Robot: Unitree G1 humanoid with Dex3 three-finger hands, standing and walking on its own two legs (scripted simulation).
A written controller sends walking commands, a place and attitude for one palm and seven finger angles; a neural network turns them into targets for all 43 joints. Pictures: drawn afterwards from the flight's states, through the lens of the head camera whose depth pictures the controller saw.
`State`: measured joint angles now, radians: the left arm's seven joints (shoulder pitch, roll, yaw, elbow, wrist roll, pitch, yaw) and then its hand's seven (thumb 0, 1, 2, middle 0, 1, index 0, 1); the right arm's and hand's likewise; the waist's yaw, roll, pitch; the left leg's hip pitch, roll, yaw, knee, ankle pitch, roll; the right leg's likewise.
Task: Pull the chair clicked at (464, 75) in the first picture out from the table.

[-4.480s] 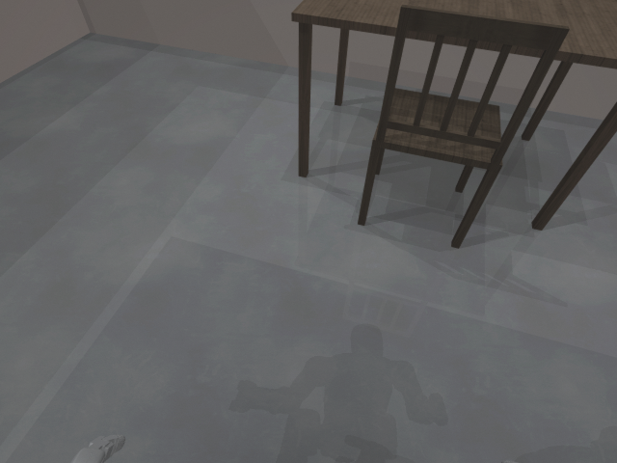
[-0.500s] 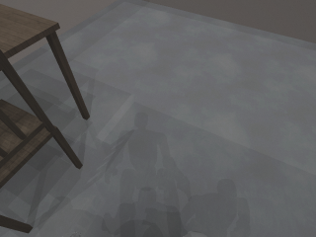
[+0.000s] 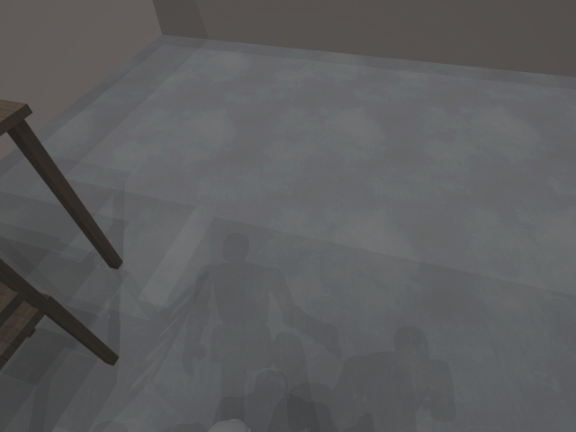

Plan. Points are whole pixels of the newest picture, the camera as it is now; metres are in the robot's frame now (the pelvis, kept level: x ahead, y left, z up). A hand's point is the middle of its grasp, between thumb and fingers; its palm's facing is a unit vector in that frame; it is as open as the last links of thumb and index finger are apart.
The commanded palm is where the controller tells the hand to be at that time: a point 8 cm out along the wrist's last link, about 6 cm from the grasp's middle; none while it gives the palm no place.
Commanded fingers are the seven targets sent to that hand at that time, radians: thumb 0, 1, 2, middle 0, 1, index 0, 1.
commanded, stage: walk to a spot facing it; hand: left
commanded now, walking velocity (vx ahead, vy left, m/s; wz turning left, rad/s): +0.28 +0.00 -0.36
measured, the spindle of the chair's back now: out of the picture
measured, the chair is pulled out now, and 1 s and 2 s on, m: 0.00 0.00 0.00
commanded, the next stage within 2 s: turn to face it in 0.58 s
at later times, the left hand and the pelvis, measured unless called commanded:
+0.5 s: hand (157, 383) +0.22 +0.26 -0.18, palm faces -0.21 -0.96 -0.18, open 7.4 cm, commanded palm none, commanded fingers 0.00 0.90 0.90 -0.20 -0.30 -0.20 -0.30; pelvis +0.11 +0.08 +0.00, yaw -17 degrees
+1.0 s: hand (254, 313) +0.36 +0.11 -0.16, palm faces -0.39 -0.90 -0.17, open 7.4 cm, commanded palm none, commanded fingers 0.00 0.90 0.90 -0.20 -0.30 -0.20 -0.30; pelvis +0.17 +0.02 -0.01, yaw -19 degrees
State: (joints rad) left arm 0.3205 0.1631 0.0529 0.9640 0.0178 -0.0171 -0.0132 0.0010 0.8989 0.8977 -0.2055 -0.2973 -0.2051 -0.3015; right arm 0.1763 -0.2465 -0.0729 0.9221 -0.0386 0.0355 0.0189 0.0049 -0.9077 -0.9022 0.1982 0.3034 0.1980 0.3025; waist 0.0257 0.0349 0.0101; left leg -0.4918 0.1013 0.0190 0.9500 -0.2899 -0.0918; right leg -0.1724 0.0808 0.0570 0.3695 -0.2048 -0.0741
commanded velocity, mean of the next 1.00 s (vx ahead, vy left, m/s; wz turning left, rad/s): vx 0.05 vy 0.00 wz -0.16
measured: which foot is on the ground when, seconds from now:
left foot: up 0.00-0.18, down 0.20-0.76, up 0.78-1.00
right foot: down 0.00-0.20, up 0.22-0.74, down 0.76-1.00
